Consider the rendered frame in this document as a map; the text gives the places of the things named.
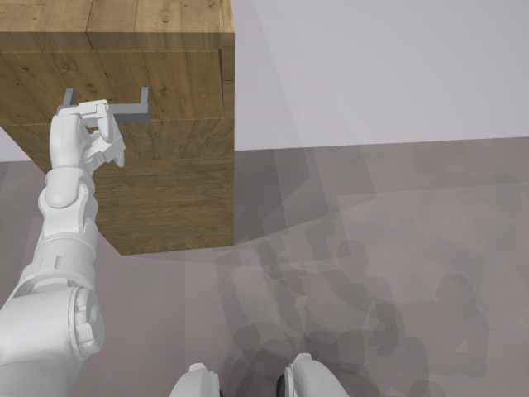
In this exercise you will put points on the handle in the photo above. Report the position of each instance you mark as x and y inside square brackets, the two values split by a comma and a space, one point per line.
[123, 113]

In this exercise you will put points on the cabinet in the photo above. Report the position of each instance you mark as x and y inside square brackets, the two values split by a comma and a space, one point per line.
[175, 191]

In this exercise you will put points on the right robot thigh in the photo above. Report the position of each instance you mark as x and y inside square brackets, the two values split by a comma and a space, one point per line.
[309, 378]

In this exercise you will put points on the left robot shin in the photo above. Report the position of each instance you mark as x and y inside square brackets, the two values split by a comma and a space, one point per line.
[198, 366]

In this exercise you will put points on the robot left upper arm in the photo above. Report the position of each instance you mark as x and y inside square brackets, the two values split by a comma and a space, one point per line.
[45, 339]

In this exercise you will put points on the robot left forearm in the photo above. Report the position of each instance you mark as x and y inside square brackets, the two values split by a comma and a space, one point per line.
[67, 247]

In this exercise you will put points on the robot left hand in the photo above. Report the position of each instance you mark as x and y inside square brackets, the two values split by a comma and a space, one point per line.
[70, 140]

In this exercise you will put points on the drawer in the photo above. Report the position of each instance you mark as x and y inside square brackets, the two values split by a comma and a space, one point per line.
[183, 83]

